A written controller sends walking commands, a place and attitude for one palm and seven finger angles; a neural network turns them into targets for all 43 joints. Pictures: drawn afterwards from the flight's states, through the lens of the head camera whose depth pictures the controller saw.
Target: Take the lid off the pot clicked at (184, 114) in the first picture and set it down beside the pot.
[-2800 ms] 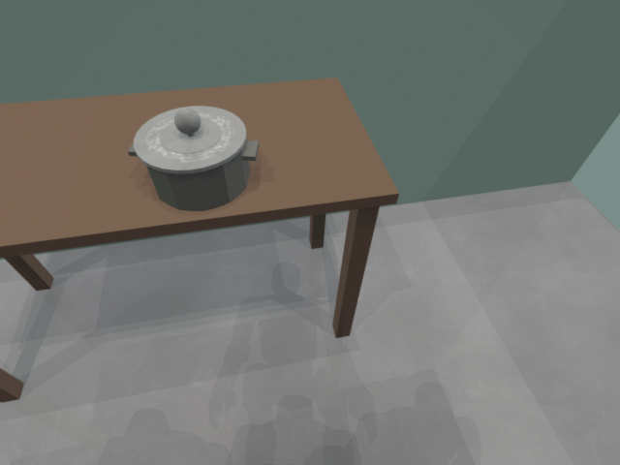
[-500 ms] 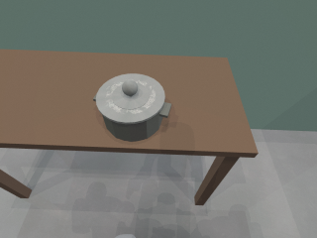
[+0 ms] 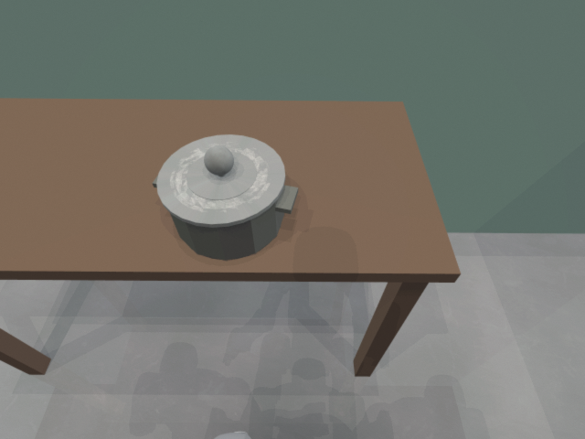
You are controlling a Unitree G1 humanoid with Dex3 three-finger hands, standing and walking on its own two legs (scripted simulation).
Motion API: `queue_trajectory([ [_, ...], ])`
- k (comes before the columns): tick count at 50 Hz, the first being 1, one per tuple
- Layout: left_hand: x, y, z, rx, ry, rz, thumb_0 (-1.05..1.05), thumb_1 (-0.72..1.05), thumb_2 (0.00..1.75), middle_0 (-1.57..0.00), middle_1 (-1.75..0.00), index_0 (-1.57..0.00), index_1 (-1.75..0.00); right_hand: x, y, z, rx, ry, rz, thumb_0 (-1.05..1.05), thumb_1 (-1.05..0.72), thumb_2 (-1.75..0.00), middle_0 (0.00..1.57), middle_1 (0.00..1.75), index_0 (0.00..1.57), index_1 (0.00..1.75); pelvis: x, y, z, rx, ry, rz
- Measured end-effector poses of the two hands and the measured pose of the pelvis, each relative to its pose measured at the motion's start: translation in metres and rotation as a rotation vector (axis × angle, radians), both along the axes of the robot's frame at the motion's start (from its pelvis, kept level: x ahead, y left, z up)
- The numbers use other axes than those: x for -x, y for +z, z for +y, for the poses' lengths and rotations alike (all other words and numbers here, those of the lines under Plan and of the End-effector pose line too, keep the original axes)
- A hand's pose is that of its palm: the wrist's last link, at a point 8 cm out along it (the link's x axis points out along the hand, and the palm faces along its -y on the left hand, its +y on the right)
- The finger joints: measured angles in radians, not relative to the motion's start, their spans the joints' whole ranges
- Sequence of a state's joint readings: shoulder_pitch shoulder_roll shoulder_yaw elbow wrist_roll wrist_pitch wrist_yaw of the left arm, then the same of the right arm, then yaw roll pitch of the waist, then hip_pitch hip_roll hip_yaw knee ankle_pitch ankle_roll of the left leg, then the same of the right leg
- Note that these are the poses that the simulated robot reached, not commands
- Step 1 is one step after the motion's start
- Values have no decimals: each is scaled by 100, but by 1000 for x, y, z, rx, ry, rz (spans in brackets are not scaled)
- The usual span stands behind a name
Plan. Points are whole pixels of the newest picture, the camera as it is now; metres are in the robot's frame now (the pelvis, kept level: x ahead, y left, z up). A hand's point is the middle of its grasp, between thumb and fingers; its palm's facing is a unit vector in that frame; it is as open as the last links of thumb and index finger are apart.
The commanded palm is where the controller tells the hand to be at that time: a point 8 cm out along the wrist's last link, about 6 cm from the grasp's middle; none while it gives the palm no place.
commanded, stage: come to a stop and stand still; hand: left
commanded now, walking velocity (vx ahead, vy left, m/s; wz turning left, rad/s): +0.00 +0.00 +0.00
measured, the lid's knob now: (219, 160) +0.50 +0.14 +0.09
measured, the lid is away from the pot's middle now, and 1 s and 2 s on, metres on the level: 0.00 0.00 0.00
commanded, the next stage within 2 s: look again from close up in 0.30 s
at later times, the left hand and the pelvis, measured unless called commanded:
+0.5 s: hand out of the picture +0.00 +0.18 -0.17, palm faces +0.03 -0.98 -0.20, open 7.4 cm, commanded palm none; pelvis -0.01 -0.01 +0.01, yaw +1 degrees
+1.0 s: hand out of the picture -0.01 +0.17 -0.17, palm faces +0.04 -0.98 -0.17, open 7.4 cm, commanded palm none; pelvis +0.00 +0.00 +0.02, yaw +1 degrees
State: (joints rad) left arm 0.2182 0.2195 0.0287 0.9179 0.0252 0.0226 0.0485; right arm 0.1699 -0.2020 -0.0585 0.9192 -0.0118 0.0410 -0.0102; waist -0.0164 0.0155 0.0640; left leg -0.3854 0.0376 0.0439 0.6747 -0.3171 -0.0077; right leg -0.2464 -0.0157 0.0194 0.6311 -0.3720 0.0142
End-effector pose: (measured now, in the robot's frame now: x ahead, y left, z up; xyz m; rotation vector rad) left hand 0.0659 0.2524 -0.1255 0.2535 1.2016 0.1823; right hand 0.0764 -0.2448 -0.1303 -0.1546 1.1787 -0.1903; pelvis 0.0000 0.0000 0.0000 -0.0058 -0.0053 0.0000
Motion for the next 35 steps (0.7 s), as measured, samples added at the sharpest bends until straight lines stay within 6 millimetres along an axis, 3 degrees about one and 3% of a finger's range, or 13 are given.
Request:
queue_trajectory([
  [5,14,-10,-17,43,-3,-1,1,90,90,-20,-30,-20,-30,20,2,-8,15,-11,-10,0,-90,-90,20,29,19,30,4,-4,-4,-4,8,-32],
  [11,30,-10,-31,88,9,-5,1,90,90,-20,-30,-20,-30,46,3,-2,-1,12,51,0,-90,-90,20,29,19,30,12,1,-7,5,15,-26],
  [19,59,-12,-29,96,30,71,1,91,90,-20,-30,-20,-30,68,4,9,-19,4,105,0,-91,-90,20,29,20,30,13,6,-8,7,16,-16],
  [26,77,-11,-24,94,57,124,1,91,90,-20,-30,-20,-30,72,6,12,-19,9,139,0,-91,-90,20,30,20,30,10,10,-6,8,18,-15],
  [35,88,-12,-26,109,70,164,1,91,90,-20,-30,-20,-30,60,10,14,-10,16,126,0,-92,-90,20,30,20,30,6,13,-3,6,17,-18],
])
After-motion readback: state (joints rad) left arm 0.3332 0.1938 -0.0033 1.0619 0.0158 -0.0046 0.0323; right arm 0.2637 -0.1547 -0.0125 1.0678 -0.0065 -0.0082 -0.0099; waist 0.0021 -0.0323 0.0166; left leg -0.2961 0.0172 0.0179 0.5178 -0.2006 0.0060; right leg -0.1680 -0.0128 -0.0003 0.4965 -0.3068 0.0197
